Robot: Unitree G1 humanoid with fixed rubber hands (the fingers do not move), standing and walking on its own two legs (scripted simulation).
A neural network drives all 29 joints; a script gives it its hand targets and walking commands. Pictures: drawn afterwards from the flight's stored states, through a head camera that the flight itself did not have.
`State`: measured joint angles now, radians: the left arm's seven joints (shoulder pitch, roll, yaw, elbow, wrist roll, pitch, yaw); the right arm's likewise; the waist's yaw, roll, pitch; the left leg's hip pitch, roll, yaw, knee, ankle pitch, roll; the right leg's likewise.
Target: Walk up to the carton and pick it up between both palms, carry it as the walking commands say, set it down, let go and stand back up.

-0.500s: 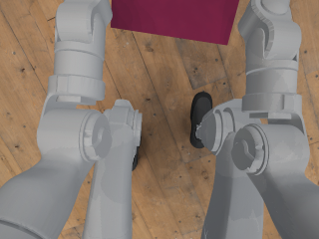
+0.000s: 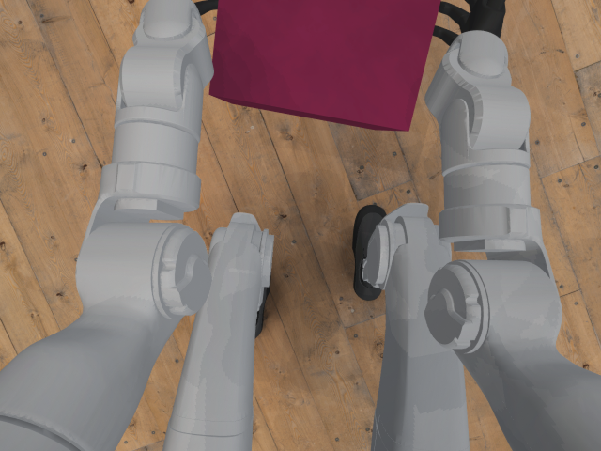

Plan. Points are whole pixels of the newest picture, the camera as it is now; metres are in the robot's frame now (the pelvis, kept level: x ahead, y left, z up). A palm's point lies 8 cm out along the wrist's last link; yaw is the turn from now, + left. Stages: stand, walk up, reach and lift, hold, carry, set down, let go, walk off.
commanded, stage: reach and lift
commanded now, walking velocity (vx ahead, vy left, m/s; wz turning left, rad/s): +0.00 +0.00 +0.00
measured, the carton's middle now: out of the picture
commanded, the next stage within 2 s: none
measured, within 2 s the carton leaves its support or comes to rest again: neither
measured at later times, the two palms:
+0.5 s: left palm out of the picture +0.52 +0.12 +0.02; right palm (517, 21) +0.49 -0.16 +0.00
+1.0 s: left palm out of the picture +0.51 +0.14 +0.11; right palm out of the picture +0.48 -0.14 +0.11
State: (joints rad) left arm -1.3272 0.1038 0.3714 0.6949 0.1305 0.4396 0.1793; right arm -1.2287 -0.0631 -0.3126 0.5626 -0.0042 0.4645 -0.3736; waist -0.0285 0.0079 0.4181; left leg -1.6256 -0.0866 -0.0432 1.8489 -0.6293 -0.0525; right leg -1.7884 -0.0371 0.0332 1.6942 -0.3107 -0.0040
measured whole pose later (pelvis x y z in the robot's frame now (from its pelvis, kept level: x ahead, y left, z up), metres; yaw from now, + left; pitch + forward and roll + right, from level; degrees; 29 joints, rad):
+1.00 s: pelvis +0.07 +0.01 +0.13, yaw +0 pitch +30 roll +3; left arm -0.90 -0.03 0.52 0.87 0.31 0.39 0.08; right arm -0.80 0.13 -0.39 0.68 -0.21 0.45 -0.31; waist -0.03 0.01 -0.21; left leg -1.32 -0.09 -0.04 1.34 -0.55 -0.03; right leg -1.47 -0.02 0.06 1.25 -0.31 0.00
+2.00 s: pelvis +0.11 -0.01 +0.25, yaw -2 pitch +12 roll +3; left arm -0.56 -0.13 0.37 0.69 0.30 0.41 0.09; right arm -0.47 0.20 -0.35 0.52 -0.21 0.45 -0.27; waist -0.03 0.00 -0.13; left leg -0.53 -0.06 -0.06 0.65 -0.33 -0.01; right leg -0.72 -0.01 0.08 0.67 -0.17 0.00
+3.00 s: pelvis +0.11 -0.01 +0.27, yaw -2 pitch -4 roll +2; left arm -0.46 -0.13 0.35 0.62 0.32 0.63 0.05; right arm -0.46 0.22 -0.32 0.50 -0.23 0.68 -0.29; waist -0.03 0.00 -0.08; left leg -0.10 -0.03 -0.08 0.43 -0.27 -0.01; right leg -0.29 -0.01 0.06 0.47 -0.12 0.01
